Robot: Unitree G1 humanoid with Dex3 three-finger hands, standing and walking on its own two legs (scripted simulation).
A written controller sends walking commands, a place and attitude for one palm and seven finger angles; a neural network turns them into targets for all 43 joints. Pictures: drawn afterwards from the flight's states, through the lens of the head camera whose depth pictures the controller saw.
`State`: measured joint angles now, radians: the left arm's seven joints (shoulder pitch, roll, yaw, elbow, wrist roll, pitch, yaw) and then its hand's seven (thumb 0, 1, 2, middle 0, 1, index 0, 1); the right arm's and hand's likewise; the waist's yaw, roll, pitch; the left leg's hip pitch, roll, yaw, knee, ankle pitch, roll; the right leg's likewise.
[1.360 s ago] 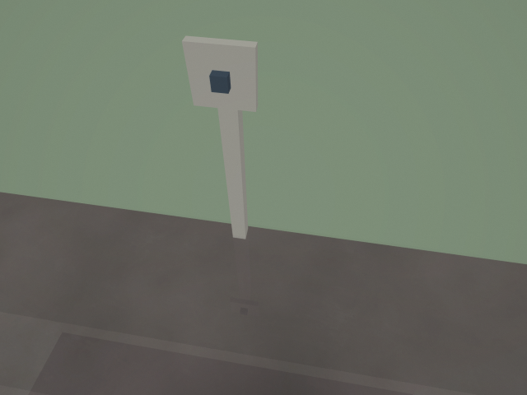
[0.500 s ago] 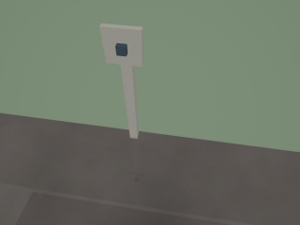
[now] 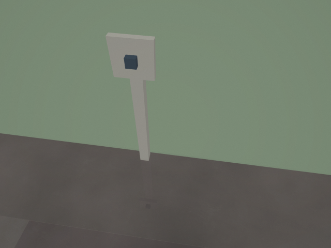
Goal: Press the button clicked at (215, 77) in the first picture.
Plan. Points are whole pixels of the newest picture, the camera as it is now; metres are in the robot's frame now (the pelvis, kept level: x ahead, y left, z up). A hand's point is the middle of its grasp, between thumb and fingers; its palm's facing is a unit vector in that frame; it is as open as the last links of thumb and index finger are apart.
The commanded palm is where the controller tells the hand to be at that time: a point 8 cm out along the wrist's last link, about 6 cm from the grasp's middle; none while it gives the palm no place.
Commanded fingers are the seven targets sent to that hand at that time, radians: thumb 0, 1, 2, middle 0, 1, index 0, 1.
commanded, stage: take the last steps up to it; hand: left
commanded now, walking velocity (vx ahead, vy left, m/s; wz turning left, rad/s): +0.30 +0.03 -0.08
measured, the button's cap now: (131, 61) +0.75 +0.19 +0.04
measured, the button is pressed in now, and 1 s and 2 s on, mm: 0 0 0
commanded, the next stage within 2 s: come to a stop and stand still in 0.58 s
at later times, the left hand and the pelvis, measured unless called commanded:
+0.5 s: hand (120, 235) +0.19 +0.14 -0.18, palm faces +0.01 -0.98 -0.20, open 7.3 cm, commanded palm none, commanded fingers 0.00 0.90 0.90 -0.20 -0.30 -0.20 -0.30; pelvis +0.12 -0.04 -0.01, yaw -1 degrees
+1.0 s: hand (121, 208) +0.26 +0.16 -0.17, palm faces +0.03 -0.97 -0.25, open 7.3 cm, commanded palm none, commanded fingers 0.00 0.90 0.90 -0.20 -0.30 -0.20 -0.30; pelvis +0.22 -0.04 +0.00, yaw -1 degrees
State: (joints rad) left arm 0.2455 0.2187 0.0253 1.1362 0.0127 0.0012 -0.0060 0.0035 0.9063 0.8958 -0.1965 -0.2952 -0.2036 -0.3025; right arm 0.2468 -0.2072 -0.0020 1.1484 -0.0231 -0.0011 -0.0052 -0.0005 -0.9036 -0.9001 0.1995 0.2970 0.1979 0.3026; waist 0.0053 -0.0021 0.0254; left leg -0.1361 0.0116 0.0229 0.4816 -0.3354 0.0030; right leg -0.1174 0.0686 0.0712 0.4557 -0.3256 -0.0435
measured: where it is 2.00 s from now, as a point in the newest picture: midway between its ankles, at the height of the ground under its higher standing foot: outside the picture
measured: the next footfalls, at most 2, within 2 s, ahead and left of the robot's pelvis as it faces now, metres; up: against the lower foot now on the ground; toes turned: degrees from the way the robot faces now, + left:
right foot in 0.34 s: +0.26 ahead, -0.12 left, +0.00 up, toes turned -2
left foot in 0.68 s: +0.27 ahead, +0.11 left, +0.00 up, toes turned +5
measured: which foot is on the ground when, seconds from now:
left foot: down 0.00-0.34, up 0.36-0.66, down 0.68-0.96, up 0.98-1.00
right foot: down 0.00-0.10, up 0.12-0.32, down 0.34-1.00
